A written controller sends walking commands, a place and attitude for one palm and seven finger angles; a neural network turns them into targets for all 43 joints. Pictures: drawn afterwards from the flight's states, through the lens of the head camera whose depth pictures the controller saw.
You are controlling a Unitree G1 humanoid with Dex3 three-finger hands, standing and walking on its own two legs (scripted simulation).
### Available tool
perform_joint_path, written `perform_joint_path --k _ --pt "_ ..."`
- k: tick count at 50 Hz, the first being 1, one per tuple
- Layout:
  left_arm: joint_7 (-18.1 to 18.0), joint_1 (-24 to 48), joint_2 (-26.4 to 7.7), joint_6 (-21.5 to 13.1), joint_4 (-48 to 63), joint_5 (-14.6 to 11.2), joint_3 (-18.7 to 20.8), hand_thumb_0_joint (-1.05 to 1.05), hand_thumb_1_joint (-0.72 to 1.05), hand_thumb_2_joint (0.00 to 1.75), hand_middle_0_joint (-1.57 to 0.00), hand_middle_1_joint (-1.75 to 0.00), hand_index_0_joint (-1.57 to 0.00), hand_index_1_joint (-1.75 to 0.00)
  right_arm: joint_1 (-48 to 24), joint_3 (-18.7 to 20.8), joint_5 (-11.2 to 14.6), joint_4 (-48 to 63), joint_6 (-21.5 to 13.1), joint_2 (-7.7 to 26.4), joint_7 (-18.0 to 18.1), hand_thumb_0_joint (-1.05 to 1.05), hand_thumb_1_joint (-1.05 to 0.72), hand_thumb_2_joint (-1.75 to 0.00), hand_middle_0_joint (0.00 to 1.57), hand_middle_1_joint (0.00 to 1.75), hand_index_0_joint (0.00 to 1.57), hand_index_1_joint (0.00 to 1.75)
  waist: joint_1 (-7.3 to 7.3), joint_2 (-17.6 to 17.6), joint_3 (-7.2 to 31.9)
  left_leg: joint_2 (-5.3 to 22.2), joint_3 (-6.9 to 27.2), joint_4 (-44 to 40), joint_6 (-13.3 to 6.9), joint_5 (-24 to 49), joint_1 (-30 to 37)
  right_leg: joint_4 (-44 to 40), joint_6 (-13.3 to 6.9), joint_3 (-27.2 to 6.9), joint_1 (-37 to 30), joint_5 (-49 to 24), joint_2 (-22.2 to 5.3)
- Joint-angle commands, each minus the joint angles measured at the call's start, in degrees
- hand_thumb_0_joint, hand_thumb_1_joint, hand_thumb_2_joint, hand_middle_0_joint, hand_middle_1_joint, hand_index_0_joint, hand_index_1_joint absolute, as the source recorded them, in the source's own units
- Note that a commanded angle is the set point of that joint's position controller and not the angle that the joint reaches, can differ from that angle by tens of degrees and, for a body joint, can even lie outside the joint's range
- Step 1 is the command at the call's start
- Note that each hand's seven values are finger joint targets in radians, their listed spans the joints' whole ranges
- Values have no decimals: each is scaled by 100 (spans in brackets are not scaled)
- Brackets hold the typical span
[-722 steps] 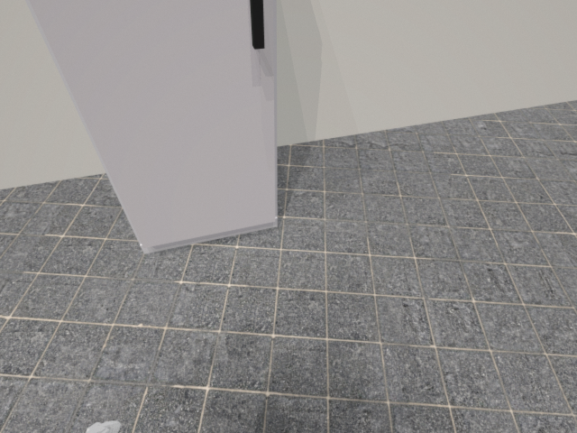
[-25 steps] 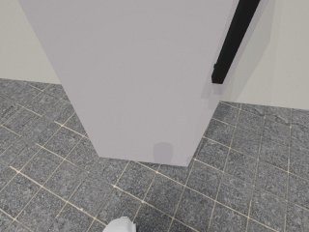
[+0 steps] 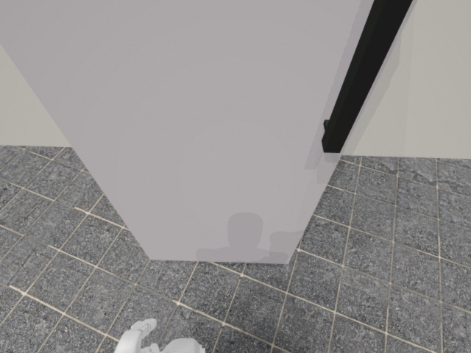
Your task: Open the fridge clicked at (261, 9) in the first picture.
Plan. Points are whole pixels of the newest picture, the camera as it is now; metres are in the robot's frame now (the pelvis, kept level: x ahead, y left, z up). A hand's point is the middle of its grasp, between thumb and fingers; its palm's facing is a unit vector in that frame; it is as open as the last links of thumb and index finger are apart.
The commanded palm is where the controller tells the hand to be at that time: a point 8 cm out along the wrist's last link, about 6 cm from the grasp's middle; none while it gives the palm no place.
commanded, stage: come to a stop and stand still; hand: right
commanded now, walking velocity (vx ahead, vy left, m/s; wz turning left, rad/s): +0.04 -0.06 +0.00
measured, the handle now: (364, 47) +0.45 -0.15 +0.27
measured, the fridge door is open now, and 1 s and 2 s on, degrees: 0 0 0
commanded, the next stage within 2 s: look again from close up in 1.40 s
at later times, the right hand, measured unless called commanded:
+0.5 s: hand out of the picture -0.06 -0.13 -0.16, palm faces +0.16 +0.96 -0.22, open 7.3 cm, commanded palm none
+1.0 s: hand out of the picture -0.02 -0.18 -0.18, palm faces +0.03 +0.99 -0.17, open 7.3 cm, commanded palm none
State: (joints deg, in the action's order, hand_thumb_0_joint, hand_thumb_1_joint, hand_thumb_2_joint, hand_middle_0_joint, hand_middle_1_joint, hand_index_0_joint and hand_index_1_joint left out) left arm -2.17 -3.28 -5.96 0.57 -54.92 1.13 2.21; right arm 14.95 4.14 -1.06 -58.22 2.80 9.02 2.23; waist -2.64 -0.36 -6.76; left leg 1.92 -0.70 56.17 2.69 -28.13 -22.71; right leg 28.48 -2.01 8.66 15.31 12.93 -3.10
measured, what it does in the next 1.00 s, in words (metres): steps on the spot: left foot, then right foot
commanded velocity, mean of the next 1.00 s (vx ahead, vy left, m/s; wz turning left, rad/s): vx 0.07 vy -0.02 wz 0.00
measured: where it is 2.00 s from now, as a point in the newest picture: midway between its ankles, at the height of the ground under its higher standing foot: outside the picture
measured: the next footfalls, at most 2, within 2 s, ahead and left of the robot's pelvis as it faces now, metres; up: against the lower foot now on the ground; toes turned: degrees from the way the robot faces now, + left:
left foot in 0.10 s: +0.02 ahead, +0.16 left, +0.00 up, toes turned +4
right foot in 0.62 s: -0.02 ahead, -0.12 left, +0.00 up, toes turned -6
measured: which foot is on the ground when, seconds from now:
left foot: up 0.00-0.08, down 0.10-0.62, up 0.64-1.00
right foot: down 0.00-0.12, up 0.14-0.60, down 0.62-1.00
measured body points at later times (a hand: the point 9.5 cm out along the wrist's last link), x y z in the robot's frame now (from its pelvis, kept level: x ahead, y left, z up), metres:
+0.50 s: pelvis -0.05 +0.04 +0.01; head -0.03 +0.05 +0.46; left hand +0.00 +0.29 -0.15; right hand -0.07 -0.18 -0.14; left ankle -0.02 +0.15 -0.74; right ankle -0.08 -0.12 -0.68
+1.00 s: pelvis -0.05 +0.00 +0.01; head -0.02 -0.02 +0.45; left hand -0.08 +0.21 -0.14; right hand -0.02 -0.23 -0.16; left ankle -0.05 +0.13 -0.72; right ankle -0.06 -0.12 -0.74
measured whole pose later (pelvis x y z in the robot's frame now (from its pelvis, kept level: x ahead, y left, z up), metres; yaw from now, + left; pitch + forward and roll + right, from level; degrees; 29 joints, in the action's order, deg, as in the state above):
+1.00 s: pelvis -0.05 +0.00 +0.01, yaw -1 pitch +0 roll +0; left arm -2.6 -19.1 -5.7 -0.5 -63.2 1.8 1.2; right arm 12.8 3.3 -1.0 -61.4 2.0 10.6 0.6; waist 1.7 2.6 -2.9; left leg 3.4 -3.4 37.4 3.3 -19.7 -17.7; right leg 23.5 0.0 6.2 9.7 13.8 -3.0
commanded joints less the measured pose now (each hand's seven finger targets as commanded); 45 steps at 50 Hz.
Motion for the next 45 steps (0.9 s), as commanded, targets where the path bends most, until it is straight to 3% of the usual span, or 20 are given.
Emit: perform_joint_path --k 1,3,4,5,6,7,10,13,17,25,28,29,30,31,32,33,34,37,40,45 --pt "-7 -497 -1239 40 155 57 359 0 90 90 -20 -30 -20 -30 509 36 -35 330 -138 187 -6 0 -90 -90 20 30 20 30 206 -868 1169 102 -187 -1163 -41 304 270 -387 -743 -905 -939 -3517 -1483" --pt "40 -541 -1195 54 129 25 359 0 90 90 -20 -30 -20 -30 826 25 -70 257 -235 265 -20 0 -90 -90 20 30 20 30 83 -738 1234 74 -323 -2501 -28 1233 932 4 -471 -835 -660 -2528 -1208" --pt "81 -606 -1042 49 122 -13 336 0 90 90 -20 -30 -20 -30 1004 24 -98 194 -293 388 -8 0 -90 -90 20 30 20 30 -15 -212 1318 259 -164 -3432 21 2126 1337 412 -159 -660 -427 -1410 -829" --pt "128 -770 -612 56 156 -66 267 0 90 90 -20 -30 -20 -30 872 59 -169 207 -354 875 27 0 -90 -90 20 30 20 30 56 1234 1153 1300 894 -3732 -201 3272 1583 1088 225 -283 390 628 -211" --pt "147 -583 -521 129 327 -67 218 0 90 90 -20 -30 -20 -30 726 80 -140 318 -347 1192 25 0 -90 -90 20 30 20 30 4 1982 857 2143 1775 -3841 -759 4093 1157 1813 378 -430 799 2012 177" --pt "155 -553 -654 193 294 -46 229 0 90 90 -20 -30 -20 -30 667 48 -125 339 -343 1185 10 0 -90 -90 20 30 20 30 -15 1367 842 2304 1603 -3942 -1126 3464 819 2411 350 -819 754 2017 106" --pt "202 -517 -798 254 78 20 217 0 90 90 -20 -30 -20 -30 363 41 -75 323 -364 969 29 0 -90 -90 20 30 20 30 57 1174 322 1790 1240 -3816 -965 3518 978 3399 438 -978 1433 1113 42" --pt "267 -741 -853 230 -33 16 203 0 90 90 -20 -30 -20 -30 520 78 -62 305 -404 1038 43 0 -90 -90 20 30 20 30 -13 946 425 1769 957 -3823 -913 3268 1406 3401 569 -905 1651 686 26" --pt "274 -709 -854 235 -36 46 160 0 90 90 -20 -30 -20 -30 857 68 -53 147 -399 995 20 0 -90 -90 20 30 20 30 -157 911 425 1740 1081 -4061 -865 2317 1625 3217 653 -872 1721 532 11" --pt "273 -752 -692 84 -5 -15 47 0 90 90 -20 -30 -20 -30 738 99 -138 36 -332 1077 -33 0 -90 -90 20 30 20 30 -170 1221 382 1675 1030 -4409 -1011 976 1170 1309 553 -515 683 1064 66" --pt "219 -1447 -545 -24 -286 -39 -2 0 90 90 -20 -30 -20 -30 391 41 -89 -55 -298 963 -51 0 -90 -90 20 30 20 30 211 1206 372 1210 541 -4190 -650 247 269 -120 491 -269 -753 323 187" --pt "180 -1787 -592 -88 -420 -41 -11 0 90 90 -20 -30 -20 -30 313 -3 -44 -62 -284 841 -62 0 -90 -90 20 30 20 30 356 823 460 971 270 -3888 -463 92 -48 -647 493 -298 -1325 5 86" --pt "129 -2050 -864 -147 -520 -14 31 0 90 90 -20 -30 -20 -30 364 -77 -4 -69 -260 566 -76 0 -90 -90 20 30 20 30 442 -185 511 619 -17 -3150 -275 229 -253 -1084 444 -896 -1466 447 -451" --pt "92 -2022 -1238 -153 -486 36 101 0 90 90 -20 -30 -20 -30 525 -132 27 -39 -242 247 -94 0 -90 -90 20 30 20 30 410 -1385 404 285 -427 -2389 -58 104 -334 -1841 169 -2150 -909 1553 -1414" --pt "67 -1787 -1401 -98 -361 78 113 0 90 90 -20 -30 -20 -30 404 -142 -6 -27 -232 204 -96 0 -90 -90 20 30 20 30 395 -1416 -59 194 -390 -1887 -57 24 -272 -2347 -153 -2662 -31 2286 -1827" --pt "56 -1510 -1355 -102 -261 102 106 0 90 90 -20 -30 -20 -30 366 -126 -60 -48 -247 257 -136 0 -90 -90 20 30 20 30 300 -964 -224 295 -219 -1524 -103 299 -71 -2395 -285 -2649 470 2502 -1885" --pt "14 -1403 -1169 -145 -323 105 59 0 90 90 -20 -30 -20 -30 315 -109 -106 -189 -186 265 -151 0 -90 -90 20 30 20 30 307 -1151 -350 289 -139 -1154 -58 442 -164 -2502 -157 -2415 376 2129 -1614" --pt "-81 -1538 -1067 -176 -386 69 42 0 90 90 -20 -30 -20 -30 536 -32 -99 -314 -140 325 -229 0 -90 -90 20 30 20 30 267 -630 -224 240 92 -225 5 1013 -663 -2083 -101 -1720 -267 286 -1429" --pt "-142 -1749 -1062 -196 -444 54 40 0 90 90 -20 -30 -20 -30 496 17 -85 -227 -95 358 -231 0 -90 -90 20 30 20 30 281 -597 115 220 200 246 74 1049 -803 -1659 -277 -1366 -678 -1366 -1480" --pt "-116 -1866 -920 -202 -593 68 35 0 90 90 -20 -30 -20 -30 81 -87 -19 -71 -141 212 -186 0 -90 -90 20 30 20 30 364 -1028 384 225 -146 -1119 73 723 -221 -1251 -493 -1062 -969 -2611 -1289"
